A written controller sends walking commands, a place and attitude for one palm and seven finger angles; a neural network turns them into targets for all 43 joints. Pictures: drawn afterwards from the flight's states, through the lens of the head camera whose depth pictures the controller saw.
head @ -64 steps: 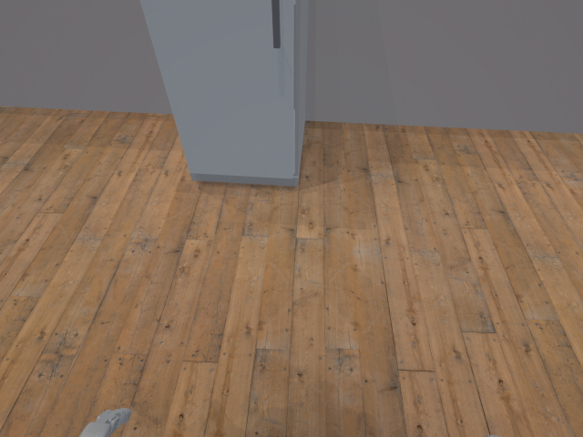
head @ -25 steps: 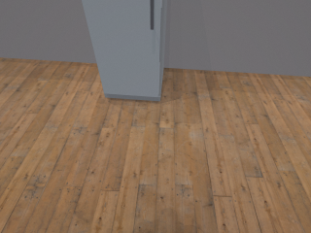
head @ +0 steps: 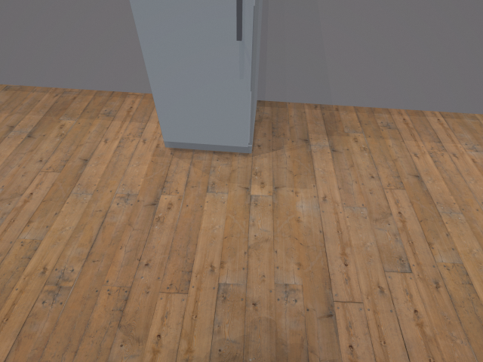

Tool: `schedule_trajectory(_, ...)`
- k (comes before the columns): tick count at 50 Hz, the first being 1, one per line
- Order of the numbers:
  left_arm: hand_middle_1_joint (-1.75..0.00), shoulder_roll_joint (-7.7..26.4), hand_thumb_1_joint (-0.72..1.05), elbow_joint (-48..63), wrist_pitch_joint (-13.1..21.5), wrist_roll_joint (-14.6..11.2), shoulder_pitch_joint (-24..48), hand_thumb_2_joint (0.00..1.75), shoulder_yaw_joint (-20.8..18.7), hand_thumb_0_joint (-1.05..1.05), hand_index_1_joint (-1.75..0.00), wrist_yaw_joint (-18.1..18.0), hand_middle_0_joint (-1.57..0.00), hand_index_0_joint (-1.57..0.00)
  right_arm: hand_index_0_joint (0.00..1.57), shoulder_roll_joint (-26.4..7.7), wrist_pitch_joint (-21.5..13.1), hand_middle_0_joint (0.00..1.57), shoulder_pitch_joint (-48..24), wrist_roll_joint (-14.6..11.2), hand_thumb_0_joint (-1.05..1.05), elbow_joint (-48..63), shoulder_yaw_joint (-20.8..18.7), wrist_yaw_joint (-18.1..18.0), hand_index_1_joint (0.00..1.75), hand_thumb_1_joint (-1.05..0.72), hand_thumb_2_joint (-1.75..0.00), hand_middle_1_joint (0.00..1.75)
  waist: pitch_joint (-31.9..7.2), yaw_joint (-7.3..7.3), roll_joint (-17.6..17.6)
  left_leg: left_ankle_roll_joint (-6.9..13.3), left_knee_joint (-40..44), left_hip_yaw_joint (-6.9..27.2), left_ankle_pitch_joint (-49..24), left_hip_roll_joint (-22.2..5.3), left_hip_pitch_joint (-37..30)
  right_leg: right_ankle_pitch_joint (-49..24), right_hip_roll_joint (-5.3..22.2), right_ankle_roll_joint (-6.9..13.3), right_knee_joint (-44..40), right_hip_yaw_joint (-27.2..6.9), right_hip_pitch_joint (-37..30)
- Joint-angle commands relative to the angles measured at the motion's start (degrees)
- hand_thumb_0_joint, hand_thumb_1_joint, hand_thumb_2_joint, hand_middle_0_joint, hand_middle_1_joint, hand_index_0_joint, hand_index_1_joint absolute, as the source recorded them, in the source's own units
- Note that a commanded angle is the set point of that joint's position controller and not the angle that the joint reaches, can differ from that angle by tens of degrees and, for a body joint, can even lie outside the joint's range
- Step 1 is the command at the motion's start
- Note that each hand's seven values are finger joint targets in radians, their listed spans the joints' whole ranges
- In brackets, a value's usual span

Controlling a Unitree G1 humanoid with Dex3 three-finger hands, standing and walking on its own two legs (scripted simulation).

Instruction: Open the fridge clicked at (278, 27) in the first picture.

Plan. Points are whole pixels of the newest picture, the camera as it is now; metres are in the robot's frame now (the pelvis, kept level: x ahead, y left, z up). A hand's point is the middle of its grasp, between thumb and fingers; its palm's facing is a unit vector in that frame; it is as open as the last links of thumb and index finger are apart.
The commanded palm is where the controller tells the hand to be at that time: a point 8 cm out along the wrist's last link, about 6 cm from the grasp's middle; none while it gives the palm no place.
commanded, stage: look at it before walking up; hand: right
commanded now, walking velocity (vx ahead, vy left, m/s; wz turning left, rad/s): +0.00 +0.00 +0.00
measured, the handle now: out of the picture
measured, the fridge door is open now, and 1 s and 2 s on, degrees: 0 0 0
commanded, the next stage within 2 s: walk to a spot facing it in 0.26 s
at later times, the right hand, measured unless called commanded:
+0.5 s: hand out of the picture +0.08 -0.24 -0.16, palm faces -0.03 +0.95 -0.31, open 7.4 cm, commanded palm none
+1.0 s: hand out of the picture +0.14 -0.12 -0.17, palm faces -0.19 +0.97 -0.18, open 7.4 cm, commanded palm none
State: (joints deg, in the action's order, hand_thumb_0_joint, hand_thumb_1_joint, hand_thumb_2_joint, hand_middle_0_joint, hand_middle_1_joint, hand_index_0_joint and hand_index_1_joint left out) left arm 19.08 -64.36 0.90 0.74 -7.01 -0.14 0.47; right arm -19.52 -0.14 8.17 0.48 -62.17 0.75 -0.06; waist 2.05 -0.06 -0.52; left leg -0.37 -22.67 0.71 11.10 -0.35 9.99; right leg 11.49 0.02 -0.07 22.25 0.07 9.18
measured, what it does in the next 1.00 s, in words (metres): walks ahead, turning left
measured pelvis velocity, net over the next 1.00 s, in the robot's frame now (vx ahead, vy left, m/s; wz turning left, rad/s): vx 0.14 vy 0.06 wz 0.27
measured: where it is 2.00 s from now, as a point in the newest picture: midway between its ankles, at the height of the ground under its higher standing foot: (226, 292)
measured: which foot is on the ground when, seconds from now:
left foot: down 0.00-1.00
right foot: down 0.00-0.72, up 0.74-1.00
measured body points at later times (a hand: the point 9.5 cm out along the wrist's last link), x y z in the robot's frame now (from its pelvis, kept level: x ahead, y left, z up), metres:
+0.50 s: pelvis +0.02 +0.00 +0.00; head +0.01 +0.00 +0.45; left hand +0.10 +0.29 -0.14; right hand +0.08 -0.29 -0.14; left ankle +0.01 +0.12 -0.74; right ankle +0.01 -0.12 -0.74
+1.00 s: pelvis +0.14 +0.06 +0.00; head +0.16 +0.07 +0.45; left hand +0.16 +0.32 -0.15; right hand +0.15 -0.17 -0.15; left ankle +0.07 +0.13 -0.74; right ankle +0.23 -0.07 -0.66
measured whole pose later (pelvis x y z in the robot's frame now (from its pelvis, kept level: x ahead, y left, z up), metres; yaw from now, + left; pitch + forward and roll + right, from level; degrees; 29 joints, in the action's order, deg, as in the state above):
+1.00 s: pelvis +0.14 +0.06 +0.00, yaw +16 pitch +1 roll +0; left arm 12.0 -57.5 1.0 1.7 -9.5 -3.5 1.2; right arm -8.1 -3.2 24.4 1.1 -60.6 -1.4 0.1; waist 1.9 -1.4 0.6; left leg 3.6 -20.8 0.6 15.3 3.4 5.9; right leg 11.4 7.0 -3.3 61.3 2.8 35.1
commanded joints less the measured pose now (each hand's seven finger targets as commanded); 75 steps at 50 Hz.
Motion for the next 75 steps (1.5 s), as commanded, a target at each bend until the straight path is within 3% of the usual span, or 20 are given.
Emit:
schedule_trajectory(1, -0.3, 12.1, 0.9, 4.0, 1.1, -0.3, 2.8, 0.9, -2.0, 0.0, -0.3, -0.9, -0.2, -0.2, 0.2, -11.8, -1.5, 0.2, -2.5, 0.3, 0.0, 3.8, -2.6, -0.6, 0.3, -0.9, -0.9, 0.3, -4.2, -0.03, 0.1, 2.1, 4.0, 6.1, -4.3, -6.3, -0.8, -5.2, 6.6, 1.8, -4.0, -5.9, -0.9)
schedule_trajectory(18, -0.3, 12.2, 0.9, 4.2, 1.2, -0.3, 4.2, 0.9, -1.8, 0.0, -0.3, -1.2, -0.2, -0.2, 0.2, -11.8, -1.5, 0.2, -2.8, 0.2, 0.0, 3.6, -2.6, -0.6, 0.3, -0.9, -0.9, 0.3, -3.7, -0.17, 0.5, 1.9, 4.2, 5.3, -8.5, -6.5, -2.2, -8.7, 6.9, 1.6, -4.8, -5.5, -2.5)
schedule_trajectory(22, -0.3, 5.7, 0.9, 3.1, -0.3, 0.4, -1.3, 0.9, -0.8, 0.0, -0.3, -0.9, -0.2, -0.2, 0.2, -5.3, 0.7, 0.2, 2.0, 0.5, 0.0, 2.7, -1.7, -0.2, 0.3, -0.9, -0.9, 0.3, -1.7, 0.1, 0.7, 1.9, 2.9, 7.0, 9.6, -4.3, 3.4, 9.4, 6.9, 0.8, -3.0, -3.0, -2.0)
schedule_trajectory(27, -0.3, 10.0, 0.9, 5.6, -0.3, 0.5, -5.0, 0.9, -3.5, 0.0, -0.3, -1.1, -0.2, -0.2, 0.2, -3.7, 0.9, 0.2, 3.6, 0.9, 0.0, 6.9, -3.3, 1.5, 0.3, -0.9, -0.9, 0.3, 5.2, 1.17, 7.9, 1.8, -12.5, 1.7, 15.5, 2.2, 16.3, 27.5, 15.3, 6.0, -9.1, -11.7, -1.1)
schedule_trajectory(30, -0.3, 9.4, 0.9, 6.3, 1.2, 0.5, -8.2, 0.9, -4.4, 0.0, -0.3, -1.4, -0.2, -0.2, 0.2, -1.7, 0.3, 0.2, 0.2, 0.9, 0.0, 10.4, -4.0, 2.1, 0.3, -0.9, -0.9, 0.3, 4.9, 2.58, 10.0, 0.7, -24.9, -0.7, 18.0, -1.8, 24.5, 12.4, 21.8, 10.7, -10.3, -12.5, -7.8)
schedule_trajectory(33, -0.3, 7.4, 0.9, 6.9, 1.6, 0.8, -6.1, 0.9, -4.4, 0.0, -0.3, -1.5, -0.2, -0.2, 0.2, 1.0, -0.5, 0.2, 4.3, 0.7, 0.0, 9.9, -4.4, 2.6, 0.3, -0.9, -0.9, 0.3, 2.7, -0.35, 8.1, 1.0, -17.3, -3.3, 15.3, -3.1, 14.1, -0.4, 20.0, 7.6, -3.1, -2.8, -3.6)
schedule_trajectory(35, -0.3, 5.5, 0.9, 7.9, 1.5, 0.5, -3.3, 0.9, -4.1, 0.0, -0.3, -1.3, -0.2, -0.2, 0.2, -0.1, -1.1, 0.2, 18.3, 1.0, 0.0, 5.3, -5.3, 2.5, 0.3, -0.9, -0.9, 0.3, -2.5, -6.83, 0.0, 1.8, -4.9, -5.2, 4.3, -0.2, -6.6, 2.5, 12.8, 2.7, 16.8, 6.6, 7.3)
schedule_trajectory(36, -0.3, 0.5, 0.9, 10.2, 1.5, -0.3, -2.6, 0.9, -3.0, 0.0, -0.3, -0.7, -0.2, -0.2, 0.2, -8.0, -2.1, 0.2, 25.6, 1.5, 0.0, 3.5, -7.0, 1.2, 0.3, -0.9, -0.9, 0.3, -3.7, -9.12, -21.6, 6.6, 5.6, 20.6, 10.2, -15.1, -16.3, 18.2, 5.0, -1.2, 36.6, 11.6, 25.5)
schedule_trajectory(37, -0.3, 0.4, 0.9, 13.3, 2.0, 0.2, 2.0, 0.9, -2.7, 0.0, -0.3, -0.4, -0.2, -0.2, 0.2, -9.1, -2.2, 0.2, 28.3, 0.3, 0.0, 3.2, -6.9, 0.2, 0.3, -0.9, -0.9, 0.3, -2.0, -9.52, -20.1, 10.7, 11.7, 36.3, 6.1, -21.2, -15.0, 22.8, 2.7, -1.0, 45.0, 5.4, 32.5)
schedule_trajectory(41, -0.3, -0.2, 0.9, 10.6, 2.1, 0.6, 0.8, 0.9, -3.6, 0.0, -0.3, 0.1, -0.2, -0.2, 0.2, -2.2, -3.1, 0.2, 17.0, 0.6, 0.0, 6.1, -5.5, -0.5, 0.3, -0.9, -0.9, 0.3, 3.1, -3.21, -1.2, 13.0, 11.2, 24.6, 7.5, -16.8, -3.2, 7.4, 8.4, -1.4, 46.5, 0.4, 29.7)
schedule_trajectory(46, -0.3, -3.3, 0.9, 10.0, 0.9, 0.7, -2.8, 0.9, -3.8, 0.0, -0.3, 0.5, -0.2, -0.2, 0.2, -0.2, -4.5, 0.2, 17.7, 0.9, 0.0, 4.8, -5.1, -0.5, 0.3, -0.9, -0.9, 0.3, 1.1, -0.3, -2.9, 11.0, 10.9, 14.0, -5.5, -12.0, -3.7, 0.3, 7.9, -3.4, 41.0, 2.0, 29.6)
schedule_trajectory(53, -0.3, -4.9, 0.9, 14.2, 1.6, 0.5, 6.2, 0.9, -3.4, 0.0, -0.3, 1.1, -0.2, -0.2, 0.2, 2.0, -4.7, 0.2, 21.7, 1.1, 0.0, 2.6, -4.7, -1.2, 0.3, -0.9, -0.9, 0.3, 3.0, -3.11, -5.6, 10.7, 9.0, 12.5, -16.3, -11.1, -9.3, -2.0, 7.2, -3.3, 28.7, 3.7, 32.3)
schedule_trajectory(57, -0.3, -5.6, 0.9, 15.0, 2.4, 0.2, 7.2, 0.9, -3.2, 0.0, -0.3, 1.2, -0.2, -0.2, 0.2, 0.9, -4.1, 0.2, 20.2, 1.3, 0.0, 2.6, -5.0, -1.5, 0.3, -0.9, -0.9, 0.3, 4.0, -3.0, -8.0, 9.4, 6.4, 11.9, -21.3, -11.1, -6.6, 0.7, 4.8, -1.6, 17.8, 5.4, 21.7)
schedule_trajectory(59, -0.3, -4.2, 0.9, 12.8, 2.9, 0.3, -0.1, 0.9, -3.8, 0.0, -0.3, 0.5, -0.2, -0.2, 0.2, 0.0, -4.2, 0.2, 18.0, 1.0, 0.0, 3.2, -5.4, -1.5, 0.3, -0.9, -0.9, 0.3, 1.2, 0.73, -6.6, 8.3, -0.8, 10.3, -29.1, -9.5, -3.9, -0.3, 2.2, -0.5, 11.5, 6.8, 9.4)
schedule_trajectory(61, -0.3, 3.5, 0.9, 7.7, 3.4, 1.0, -17.8, 0.9, -5.6, 0.0, -0.3, -0.9, -0.2, -0.2, 0.2, 2.3, -4.1, 0.2, 18.0, 0.2, 0.0, 4.0, -5.6, -0.9, 0.3, -0.9, -0.9, 0.3, -10.2, 7.18, 4.4, 4.7, -24.3, 5.3, -16.3, -2.8, 8.6, -2.2, 10.6, 2.6, 6.7, -3.2, -17.6)
schedule_trajectory(62, -0.3, 9.1, 0.9, 6.7, 3.6, 1.5, -23.6, 0.9, -6.9, 0.0, -0.3, -1.1, -0.2, -0.2, 0.2, 5.4, -4.0, 0.2, 20.6, -0.4, 0.0, 5.1, -5.3, -0.1, 0.3, -0.9, -0.9, 0.3, -15.8, 7.08, 20.8, 2.0, -44.7, -1.3, 19.8, 4.7, 21.9, -2.4, 28.1, 8.3, -1.0, -25.9, -26.3)
schedule_trajectory(63, -0.3, 7.4, 0.9, 7.0, 2.9, 0.8, -21.9, 0.9, -6.0, 0.0, -0.3, -1.3, -0.2, -0.2, 0.2, 3.8, -4.1, 0.2, 17.0, 0.1, 0.0, 6.0, -5.4, -0.4, 0.3, -0.9, -0.9, 0.3, -13.0, 6.72, 14.3, 3.0, -52.4, 3.2, 20.8, 1.9, 24.3, 1.9, 30.3, 10.5, -6.4, -30.4, -20.3)
schedule_trajectory(66, -0.3, -2.5, 0.9, 8.8, 4.2, 0.7, -11.2, 0.9, -3.5, 0.0, -0.3, -1.6, -0.2, -0.2, 0.2, 4.7, -3.0, 0.2, 10.4, 1.0, 0.0, 6.2, -5.7, 1.0, 0.3, -0.9, -0.9, 0.3, 0.8, 1.86, 4.6, 1.9, -54.5, 2.0, 8.3, -5.1, 25.3, -2.2, 23.8, 7.0, -8.9, -13.9, -1.4)
schedule_trajectory(69, -0.3, -5.1, 0.9, 7.3, 5.0, 0.5, -11.3, 0.9, -2.9, 0.0, -0.3, -1.9, -0.2, -0.2, 0.2, 7.8, -0.3, 0.2, 13.5, 1.5, 0.0, 5.2, -5.6, 1.4, 0.3, -0.9, -0.9, 0.3, 1.2, -1.46, 7.8, 0.8, -51.6, 0.8, 2.8, -5.1, 21.2, -7.6, 18.8, 3.5, -9.8, -0.1, 4.3)
schedule_trajectory(75, -0.3, -4.8, 0.9, 6.4, 5.4, 0.1, -15.1, 0.9, -3.2, 0.0, -0.3, -2.3, -0.2, -0.2, 0.2, 7.5, 1.6, 0.2, 8.1, 1.8, 0.0, 7.7, -6.2, 2.1, 0.3, -0.9, -0.9, 0.3, 2.8, -1.23, 6.0, -0.8, -48.8, -0.2, -5.9, -6.0, 31.9, -12.2, 17.6, 1.5, -11.3, 7.1, -1.9)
